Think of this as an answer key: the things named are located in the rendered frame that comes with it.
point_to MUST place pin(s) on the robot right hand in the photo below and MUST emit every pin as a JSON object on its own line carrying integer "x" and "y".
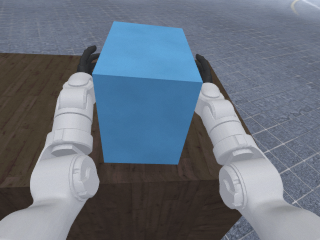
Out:
{"x": 204, "y": 69}

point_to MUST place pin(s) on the pedestal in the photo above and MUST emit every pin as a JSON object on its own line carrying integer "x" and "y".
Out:
{"x": 134, "y": 201}

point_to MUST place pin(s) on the left robot upper arm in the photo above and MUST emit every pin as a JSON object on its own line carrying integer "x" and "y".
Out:
{"x": 60, "y": 186}

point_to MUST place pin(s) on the robot left hand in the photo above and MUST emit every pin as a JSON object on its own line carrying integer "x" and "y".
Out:
{"x": 85, "y": 65}

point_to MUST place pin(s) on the carton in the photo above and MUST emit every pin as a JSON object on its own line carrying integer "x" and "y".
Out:
{"x": 146, "y": 85}

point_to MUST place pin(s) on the left robot forearm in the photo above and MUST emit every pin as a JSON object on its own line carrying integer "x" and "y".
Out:
{"x": 73, "y": 118}

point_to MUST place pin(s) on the right robot forearm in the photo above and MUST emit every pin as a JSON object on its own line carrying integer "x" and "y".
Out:
{"x": 229, "y": 139}

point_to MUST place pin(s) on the right robot upper arm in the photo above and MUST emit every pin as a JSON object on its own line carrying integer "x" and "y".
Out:
{"x": 254, "y": 188}

